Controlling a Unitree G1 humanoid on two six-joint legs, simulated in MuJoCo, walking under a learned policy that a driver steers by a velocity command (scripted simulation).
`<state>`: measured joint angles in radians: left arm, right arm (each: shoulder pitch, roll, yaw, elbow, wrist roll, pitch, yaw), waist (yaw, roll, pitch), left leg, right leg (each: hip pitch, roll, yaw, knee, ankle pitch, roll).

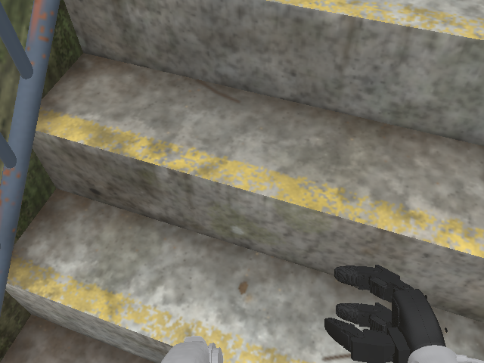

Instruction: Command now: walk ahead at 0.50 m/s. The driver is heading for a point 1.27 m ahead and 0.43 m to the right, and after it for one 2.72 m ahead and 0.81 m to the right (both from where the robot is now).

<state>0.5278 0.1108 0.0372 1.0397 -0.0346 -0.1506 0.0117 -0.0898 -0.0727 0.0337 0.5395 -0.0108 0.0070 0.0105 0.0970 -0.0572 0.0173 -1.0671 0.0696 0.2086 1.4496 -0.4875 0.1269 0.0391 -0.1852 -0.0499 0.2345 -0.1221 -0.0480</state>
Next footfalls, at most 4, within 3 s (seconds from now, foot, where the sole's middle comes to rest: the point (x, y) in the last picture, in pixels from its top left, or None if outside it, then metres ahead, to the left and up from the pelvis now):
0.48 right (296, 337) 0.38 -0.02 -0.39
0.96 left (216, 122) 0.71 0.15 -0.18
1.46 right None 0.84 -0.18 0.03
2.06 left None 1.12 -0.19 0.26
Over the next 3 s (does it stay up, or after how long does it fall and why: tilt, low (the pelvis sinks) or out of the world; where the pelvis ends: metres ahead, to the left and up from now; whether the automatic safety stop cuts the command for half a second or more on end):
stays up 1.04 -0.43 1.02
